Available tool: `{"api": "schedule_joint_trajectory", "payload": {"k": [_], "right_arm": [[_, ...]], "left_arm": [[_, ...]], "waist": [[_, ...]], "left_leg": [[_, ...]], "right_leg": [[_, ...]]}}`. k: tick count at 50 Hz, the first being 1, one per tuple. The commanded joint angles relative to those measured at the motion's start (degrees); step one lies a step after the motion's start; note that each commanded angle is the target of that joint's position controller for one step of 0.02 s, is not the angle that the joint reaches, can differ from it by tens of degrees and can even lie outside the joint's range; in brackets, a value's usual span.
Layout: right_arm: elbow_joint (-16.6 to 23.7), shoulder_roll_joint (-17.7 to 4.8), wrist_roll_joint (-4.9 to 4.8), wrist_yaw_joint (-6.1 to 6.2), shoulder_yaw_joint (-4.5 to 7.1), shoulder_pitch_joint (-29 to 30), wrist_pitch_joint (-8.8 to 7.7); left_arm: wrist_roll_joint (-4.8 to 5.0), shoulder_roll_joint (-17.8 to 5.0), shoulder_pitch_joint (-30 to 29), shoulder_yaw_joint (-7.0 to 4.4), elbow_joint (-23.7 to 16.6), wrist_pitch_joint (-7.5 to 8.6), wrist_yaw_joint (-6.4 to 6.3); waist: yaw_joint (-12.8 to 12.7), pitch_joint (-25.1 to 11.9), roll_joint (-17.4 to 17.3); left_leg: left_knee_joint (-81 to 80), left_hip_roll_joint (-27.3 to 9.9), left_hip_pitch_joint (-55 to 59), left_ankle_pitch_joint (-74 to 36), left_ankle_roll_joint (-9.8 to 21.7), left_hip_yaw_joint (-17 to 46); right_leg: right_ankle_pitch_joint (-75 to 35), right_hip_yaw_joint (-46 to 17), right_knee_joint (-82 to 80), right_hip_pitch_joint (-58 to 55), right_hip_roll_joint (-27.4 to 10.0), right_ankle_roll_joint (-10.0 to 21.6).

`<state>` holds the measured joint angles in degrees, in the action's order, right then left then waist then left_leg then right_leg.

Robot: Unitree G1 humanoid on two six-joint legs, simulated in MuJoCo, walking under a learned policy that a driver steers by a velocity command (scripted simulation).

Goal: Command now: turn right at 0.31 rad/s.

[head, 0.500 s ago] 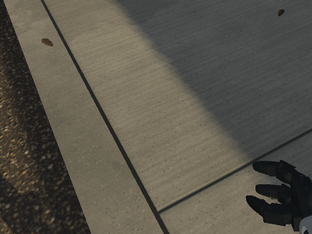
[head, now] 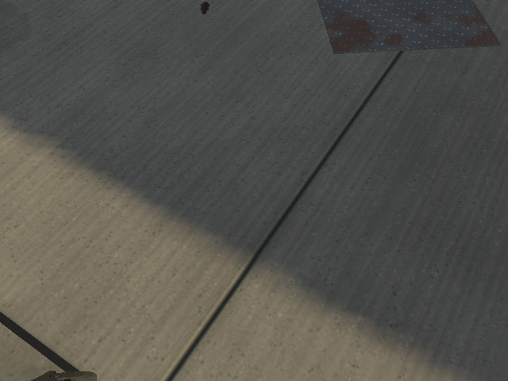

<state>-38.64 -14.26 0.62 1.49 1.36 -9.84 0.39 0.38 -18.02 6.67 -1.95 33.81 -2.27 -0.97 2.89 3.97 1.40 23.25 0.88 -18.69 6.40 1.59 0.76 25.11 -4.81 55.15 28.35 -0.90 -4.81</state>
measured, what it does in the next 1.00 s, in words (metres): walks ahead, turning left: right foot, then left foot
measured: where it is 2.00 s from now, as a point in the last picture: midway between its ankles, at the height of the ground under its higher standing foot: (128, 198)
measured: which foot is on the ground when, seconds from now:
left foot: down 0.00-0.10, up 0.12-0.56, down 0.58-1.00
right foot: up 0.00-0.08, down 0.10-0.58, up 0.60-1.00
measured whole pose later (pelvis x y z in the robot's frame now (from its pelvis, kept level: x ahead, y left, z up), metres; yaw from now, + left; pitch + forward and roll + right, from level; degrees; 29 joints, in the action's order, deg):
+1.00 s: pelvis +0.24 +0.13 -0.03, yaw +29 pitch +3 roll -3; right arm -44.8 -15.6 0.7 0.0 0.4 -28.2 -4.9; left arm 2.8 -16.0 -0.6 -0.9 37.3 6.1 5.5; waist 4.1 1.5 -0.2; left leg 2.1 -0.9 19.7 24.6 2.5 0.8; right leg -6.9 6.5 31.2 42.7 0.4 4.6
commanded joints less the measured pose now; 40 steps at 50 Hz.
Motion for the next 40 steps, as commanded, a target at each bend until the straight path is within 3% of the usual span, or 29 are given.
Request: {"api": "schedule_joint_trajectory", "payload": {"k": [1,3,4,5,6,7,8,10,12,14,16,18,20,21,23,25,27,28,29,30,31,32,33,34,35,36,37,40], "right_arm": [[3.6,-10.0,-0.84,-0.81,2.32,2.3,-0.48],[2.4,-9.3,-1.83,-1.08,1.87,1.3,-0.27],[0.8,-6.6,-1.96,-1.44,0.77,-2.3,-0.68],[0.4,-2.8,-0.50,-2.43,-0.61,-4.6,-1.47],[2.5,-2.3,-0.72,-2.49,-0.42,-3.2,-2.03],[2.7,-7.8,-1.18,-1.82,1.19,0.9,-1.87],[2.6,-10.8,-2.23,-1.30,2.78,1.4,-1.25],[0.3,-10.4,-1.97,0.09,3.83,-4.1,0.95],[0.6,-8.4,-2.06,0.71,3.76,-5.7,1.92],[2.4,-7.2,-2.26,0.64,3.51,-4.1,2.25],[4.7,-5.5,-2.09,-0.17,2.71,-1.2,2.46],[6.6,-4.2,-1.88,-1.33,2.03,0.1,2.61],[8.0,-4.4,-1.77,-2.32,1.91,0.3,2.71],[8.2,-5.1,-1.90,-2.80,2.03,0.1,2.76],[9.3,-6.7,-2.30,-3.84,2.56,0.4,2.57],[9.4,-7.5,-2.48,-4.50,3.01,0.3,2.12],[6.7,-6.4,-2.58,-4.61,3.06,-4.1,1.49],[3.9,-6.5,-2.61,-4.35,3.48,-9.0,1.20],[0.4,-9.2,-2.80,-3.83,5.02,-17.3,0.85],[-1.0,-14.2,-2.84,-3.41,6.66,-26.5,0.07],[3.1,-17.6,-2.19,-4.15,6.36,-23.1,-2.83],[4.4,-13.3,-2.18,-4.25,5.21,-19.2,-4.61],[4.9,-11.1,-1.76,-3.83,4.19,-17.5,-5.43],[5.4,-9.8,-1.63,-3.47,3.54,-16.1,-5.33],[5.8,-8.8,-1.57,-3.16,2.87,-13.9,-4.95],[5.8,-7.4,-1.09,-2.82,2.08,-13.3,-4.91],[5.3,-7.5,-0.83,-2.53,1.93,-13.5,-5.09],[3.1,-8.6,-0.61,-1.35,1.88,-14.2,-5.30]], "left_arm": [[0.01,-3.1,4.1,-0.12,-1.7,0.55,0.59],[-0.27,-2.6,6.5,-0.16,-0.2,0.51,1.06],[-0.96,-2.7,5.7,0.02,-0.4,0.48,0.94],[-2.05,-5.7,7.4,-0.25,-0.9,0.19,0.44],[-3.16,-9.3,4.0,-1.26,-1.3,-0.21,0.15],[-3.48,-8.8,3.5,-1.87,-1.5,0.18,-0.03],[-3.18,-8.3,3.0,-1.98,-0.9,0.62,-0.30],[-1.74,-4.7,-0.1,-0.99,-1.1,1.71,-0.84],[-1.61,-2.0,-1.1,-0.18,-1.2,2.07,-1.48],[-1.72,-1.3,-0.9,-0.17,-1.1,1.87,-2.10],[-1.64,-2.1,0.4,-0.78,-0.6,1.35,-2.58],[-1.60,-3.9,1.2,-1.73,-0.1,0.99,-2.59],[-1.36,-5.9,1.3,-2.68,0.3,0.95,-2.10],[-0.90,-7.3,2.9,-3.39,0.8,1.19,-1.58],[0.75,-9.8,3.8,-4.41,1.8,2.52,-0.63],[1.68,-10.7,1.9,-4.86,2.5,3.92,0.21],[2.05,-10.6,-0.9,-4.96,3.2,4.49,0.67],[1.92,-9.5,-1.8,-4.75,3.6,4.56,0.71],[1.14,-6.4,-2.6,-3.89,3.4,4.82,0.74],[-0.08,-2.0,-7.7,-2.39,1.0,5.39,1.06],[0.29,-1.3,-12.8,-1.90,-5.3,7.49,1.52],[2.01,-4.6,-14.5,-2.33,-5.7,9.60,2.76],[2.31,-5.2,-12.9,-2.30,-5.2,10.94,3.63],[1.44,-5.4,-8.2,-2.28,-2.8,11.26,3.87],[0.01,-6.5,-6.0,-2.64,-1.3,11.25,3.98],[-0.34,-6.7,-4.9,-2.86,-0.2,10.85,4.33],[-0.59,-6.1,-5.4,-2.59,0.2,10.50,4.46],[0.08,-3.2,-10.2,-1.16,-0.1,9.62,4.25]], "waist": [[-1.7,-13.0,-11.5],[-3.4,-11.9,-11.5],[-3.1,-11.3,-9.9],[-2.4,-14.1,-0.5],[-1.7,-11.3,12.3],[-5.6,-8.6,10.5],[-5.6,-5.1,9.7],[-3.4,-3.8,9.1],[-2.5,-4.2,7.3],[-2.9,-4.6,6.6],[-4.4,-5.0,6.3],[-5.3,-5.9,6.5],[-5.5,-6.7,6.6],[-6.4,-8.2,6.2],[-6.0,-6.9,7.1],[-4.3,-4.0,6.0],[-0.8,-3.0,3.4],[1.5,-3.3,1.1],[4.7,-4.6,-5.1],[8.9,-3.7,-17.4],[6.4,-3.0,-20.1],[5.7,-1.6,-10.8],[3.5,-0.8,-8.5],[1.1,-1.4,-3.8],[-0.6,-0.5,-2.9],[-1.4,-0.6,-4.0],[-1.3,0.0,-4.2],[0.0,3.0,-6.5]], "left_leg": [[-3.3,-12.4,8.9,-15.1,13.5,10.4],[-0.3,-11.5,5.8,-10.1,11.2,9.6],[0.4,-9.4,0.1,-4.0,7.3,9.4],[7.5,-5.1,-7.0,12.7,1.8,5.7],[11.8,0.4,-11.9,24.1,-2.2,-1.0],[21.7,-1.1,-10.1,24.7,-4.1,-0.2],[30.6,-0.5,-13.4,24.6,-4.8,-0.2],[42.5,-1.1,-16.5,23.1,-6.3,2.0],[49.1,-1.1,-17.9,20.0,-7.2,2.1],[46.9,-2.3,-20.4,16.1,-8.1,1.2],[39.9,-3.8,-21.2,14.1,-8.7,0.1],[33.5,-4.8,-18.3,14.6,-8.4,-1.4],[28.3,-5.0,-14.1,15.4,-7.1,-3.4],[26.6,-4.9,-12.0,15.3,-6.1,-4.9],[23.6,-5.5,-9.6,17.2,-3.1,-5.7],[19.0,-5.6,-6.3,18.9,0.0,-6.9],[10.9,-3.9,2.1,15.7,2.7,-10.6],[7.4,-1.5,9.6,14.1,4.1,-12.9],[4.7,0.0,20.3,16.7,6.9,-9.9],[-0.1,-10.7,30.9,22.7,12.8,9.9],[-12.3,-20.4,33.7,38.2,22.8,45.4],[-15.2,-23.6,34.4,37.7,22.7,45.0],[-14.1,-22.2,33.8,32.4,20.9,40.4],[-12.3,-19.9,31.7,28.2,18.6,33.2],[-12.2,-17.4,27.1,23.5,16.7,27.3],[-13.2,-14.9,23.5,21.1,15.2,23.3],[-14.7,-13.5,21.2,17.3,14.5,20.7],[-18.3,-10.0,14.6,9.0,12.2,12.3]], "right_leg": [[-3.6,4.3,-13.2,-9.2,1.3,1.6],[-12.5,5.6,-28.1,-16.7,2.5,4.2],[-15.8,2.9,-34.3,-23.9,1.4,6.4],[-23.0,-8.2,-34.7,-33.1,-9.3,9.8],[-23.7,-12.9,-35.8,-24.1,-18.9,16.9],[-16.1,-12.9,-38.6,-17.5,-18.5,19.8],[-16.4,-11.7,-38.6,-16.3,-17.4,19.9],[-23.4,-7.1,-37.5,-16.7,-16.1,18.2],[-29.2,-3.3,-36.4,-17.8,-15.6,18.0],[-28.7,-0.9,-36.2,-21.1,-15.7,18.1],[-28.7,0.4,-35.7,-24.9,-16.4,18.2],[-30.7,2.0,-35.2,-25.9,-17.5,18.7],[-33.5,3.8,-34.8,-24.8,-18.6,18.9],[-23.3,3.6,-37.2,-24.5,-19.6,18.8],[0.9,1.1,-42.6,-22.6,-21.3,17.6],[9.1,1.8,-45.3,-20.5,-21.7,15.9],[10.3,7.3,-42.3,-17.0,-19.6,13.5],[10.5,11.1,-37.2,-13.2,-17.1,12.0],[5.6,16.0,-23.2,-6.6,-12.5,10.1],[6.7,18.9,4.2,11.7,-7.1,6.8],[8.3,5.9,16.9,32.4,3.4,5.1],[3.9,-0.4,20.8,37.8,-0.8,6.4],[-2.1,-1.4,19.3,38.5,-1.9,7.4],[-7.2,-0.9,16.4,35.7,-3.6,7.0],[-11.6,-0.2,11.5,31.4,-4.6,6.1],[-15.0,0.8,8.7,27.0,-4.7,5.4],[-18.5,2.3,6.4,25.1,-3.8,4.6],[-28.5,5.9,-5.0,20.3,-2.3,2.8]]}}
